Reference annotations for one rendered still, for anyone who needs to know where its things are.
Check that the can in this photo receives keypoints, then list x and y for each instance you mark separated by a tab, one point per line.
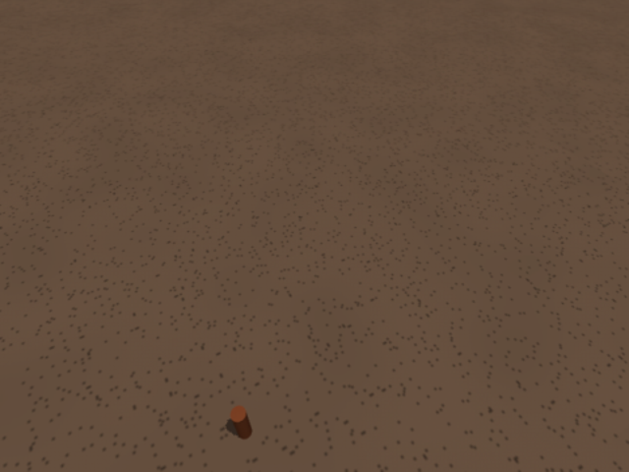
241	422

